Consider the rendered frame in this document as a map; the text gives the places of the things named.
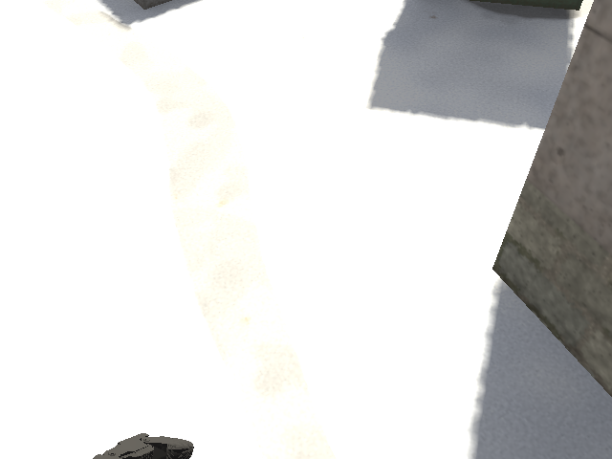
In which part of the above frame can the robot left hand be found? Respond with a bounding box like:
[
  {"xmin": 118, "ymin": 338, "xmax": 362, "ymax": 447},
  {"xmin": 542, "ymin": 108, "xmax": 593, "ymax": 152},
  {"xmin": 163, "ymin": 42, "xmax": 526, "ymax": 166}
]
[{"xmin": 93, "ymin": 433, "xmax": 194, "ymax": 459}]

